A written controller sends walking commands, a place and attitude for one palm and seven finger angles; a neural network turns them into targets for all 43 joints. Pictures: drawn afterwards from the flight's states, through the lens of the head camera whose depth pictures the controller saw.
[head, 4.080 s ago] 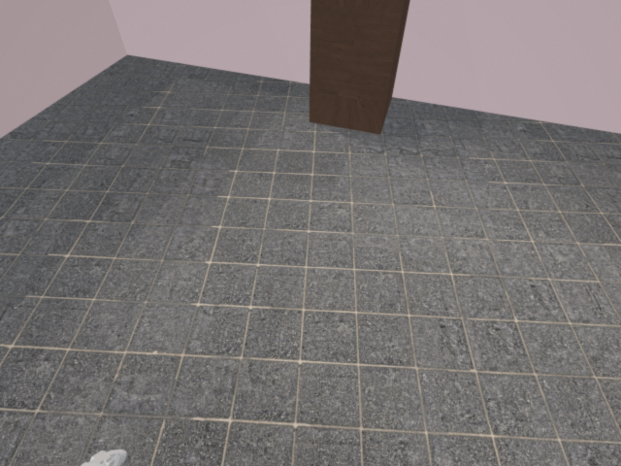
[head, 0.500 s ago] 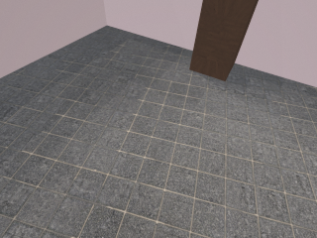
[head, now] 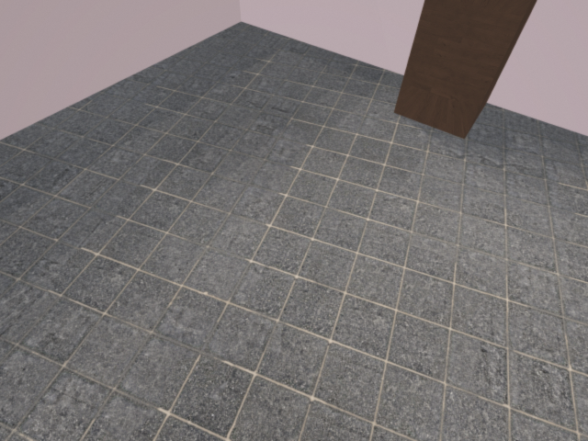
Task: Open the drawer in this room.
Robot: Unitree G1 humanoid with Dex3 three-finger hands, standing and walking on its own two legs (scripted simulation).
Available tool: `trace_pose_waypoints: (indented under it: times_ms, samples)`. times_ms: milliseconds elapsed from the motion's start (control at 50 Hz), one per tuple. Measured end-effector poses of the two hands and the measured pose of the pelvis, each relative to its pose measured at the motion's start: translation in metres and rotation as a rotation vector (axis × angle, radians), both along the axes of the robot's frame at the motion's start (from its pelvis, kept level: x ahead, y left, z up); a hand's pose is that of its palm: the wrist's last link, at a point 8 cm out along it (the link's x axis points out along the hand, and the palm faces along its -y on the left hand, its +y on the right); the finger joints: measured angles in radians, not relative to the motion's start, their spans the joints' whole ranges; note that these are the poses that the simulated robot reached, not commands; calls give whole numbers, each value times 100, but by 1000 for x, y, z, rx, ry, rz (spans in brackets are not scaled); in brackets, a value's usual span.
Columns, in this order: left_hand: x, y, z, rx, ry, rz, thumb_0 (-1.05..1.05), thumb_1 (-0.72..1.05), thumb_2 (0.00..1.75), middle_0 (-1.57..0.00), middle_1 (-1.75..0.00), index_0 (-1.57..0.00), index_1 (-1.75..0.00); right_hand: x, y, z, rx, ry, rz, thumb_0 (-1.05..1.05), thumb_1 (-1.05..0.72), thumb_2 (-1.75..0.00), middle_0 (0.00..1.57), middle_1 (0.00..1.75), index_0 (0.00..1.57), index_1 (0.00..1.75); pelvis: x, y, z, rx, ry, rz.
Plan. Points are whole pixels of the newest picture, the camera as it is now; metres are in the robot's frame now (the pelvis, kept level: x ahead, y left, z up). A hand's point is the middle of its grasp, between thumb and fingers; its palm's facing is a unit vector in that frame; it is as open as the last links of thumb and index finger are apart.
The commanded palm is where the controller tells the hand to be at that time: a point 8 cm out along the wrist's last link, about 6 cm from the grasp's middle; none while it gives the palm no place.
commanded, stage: turn or walk to find it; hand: left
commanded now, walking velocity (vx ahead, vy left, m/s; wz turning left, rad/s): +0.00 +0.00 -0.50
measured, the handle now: out of the picture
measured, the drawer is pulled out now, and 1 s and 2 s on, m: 0.00 0.00 0.00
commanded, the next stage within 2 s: stand and wait in 0.04 s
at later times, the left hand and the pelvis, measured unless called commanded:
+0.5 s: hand out of the picture -0.02 +0.21 -0.15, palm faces -0.03 -0.97 -0.26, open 7.4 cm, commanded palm none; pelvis -0.04 +0.00 +0.02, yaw -2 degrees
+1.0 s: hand out of the picture -0.02 +0.21 -0.18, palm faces +0.11 -0.98 -0.19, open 7.4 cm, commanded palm none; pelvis -0.06 +0.02 +0.00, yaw +6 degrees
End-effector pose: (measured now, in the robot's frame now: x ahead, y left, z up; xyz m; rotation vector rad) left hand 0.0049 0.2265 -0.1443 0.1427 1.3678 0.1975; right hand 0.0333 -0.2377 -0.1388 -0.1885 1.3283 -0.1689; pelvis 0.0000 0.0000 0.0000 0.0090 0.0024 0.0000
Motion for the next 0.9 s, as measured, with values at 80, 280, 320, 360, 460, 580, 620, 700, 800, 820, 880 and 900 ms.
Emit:
trace_pose_waypoints:
  times_ms: [80, 280, 320, 360, 460, 580, 620, 700, 800, 820, 880, 900]
  samples:
    - [-9, 4, 3, 1, 2, -9, 0, 91, 90, -20, -30, -20, -29, 10, -1, 7, -8, -51, 21, 1, -91, -90, 20, 30, 20, 30, -6, 1, 4, -2, -14, -12]
    - [-26, 15, 19, 14, 8, -49, 0, 91, 89, -20, -30, -20, -30, -1, -10, 22, -15, -88, 28, 1, -91, -90, 20, 30, 20, 30, -23, -1, 17, -8, -38, -30]
    - [-28, 17, 21, 20, 5, -54, 0, 91, 89, -20, -30, -20, -30, -9, -13, 23, -20, -77, 25, 1, -91, -90, 20, 30, 20, 30, -27, -1, 19, -8, -42, -32]
    - [-29, 20, 23, 27, 3, -60, 0, 91, 90, -20, -30, -20, -30, -18, -17, 24, -25, -61, 22, 1, -91, -90, 20, 30, 20, 30, -31, -2, 20, -9, -45, -34]
    - [-31, 25, 27, 39, 2, -79, 0, 91, 90, -20, -30, -20, -30, -42, -26, 24, -37, -19, 7, 1, -91, -90, 20, 30, 20, 30, -39, -3, 21, -10, -49, -40]
    - [-29, 30, 29, 49, -5, -99, 0, 91, 90, -20, -30, -20, -30, -66, -34, 26, -49, 21, -10, 1, -91, -90, 20, 30, 20, 30, -45, -4, 22, -12, -49, -46]
    - [-26, 30, 29, 54, -12, -100, 0, 91, 89, -20, -30, -20, -30, -71, -36, 25, -52, 29, -12, 1, -91, -90, 20, 30, 20, 30, -47, -5, 21, -12, -47, -42]
    - [-23, 28, 27, 58, -30, -86, 0, 91, 90, -20, -30, -20, -30, -76, -33, 22, -45, 49, -6, 1, -91, -90, 20, 30, 20, 30, -51, -5, 19, -15, -37, -24]
    - [-25, 22, 18, 37, -51, -52, 0, 91, 90, -20, -30, -20, -30, -77, -19, 13, -19, 68, 14, 1, -91, -90, 20, 30, 20, 30, -54, -2, 12, -30, -28, 9]
    - [-26, 21, 15, 30, -55, -45, 0, 91, 90, -20, -30, -20, -30, -76, -16, 11, -17, 70, 17, 1, -91, -90, 20, 30, 20, 30, -54, -1, 10, -34, -29, 21]
    - [-27, 22, 4, 6, -68, -17, 0, 91, 89, -20, -30, -20, -30, -70, -4, 8, -15, 75, 30, 1, -91, -90, 20, 30, 20, 30, -52, 6, 3, -39, -36, 63]
    - [-28, 23, -1, -4, -73, -5, 0, 91, 89, -20, -30, -20, -30, -67, 0, 7, -16, 73, 39, 1, -91, -90, 20, 30, 20, 30, -51, 9, 0, -40, -37, 78]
